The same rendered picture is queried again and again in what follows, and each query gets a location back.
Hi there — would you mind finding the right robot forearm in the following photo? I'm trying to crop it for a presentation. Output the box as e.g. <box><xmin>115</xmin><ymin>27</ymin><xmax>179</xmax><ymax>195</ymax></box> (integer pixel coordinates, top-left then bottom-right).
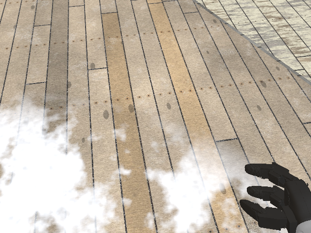
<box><xmin>295</xmin><ymin>219</ymin><xmax>311</xmax><ymax>233</ymax></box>

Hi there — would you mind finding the robot right hand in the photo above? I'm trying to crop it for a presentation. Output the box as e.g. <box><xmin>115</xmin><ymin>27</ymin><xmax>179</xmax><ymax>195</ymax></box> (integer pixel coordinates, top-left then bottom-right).
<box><xmin>239</xmin><ymin>162</ymin><xmax>311</xmax><ymax>233</ymax></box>

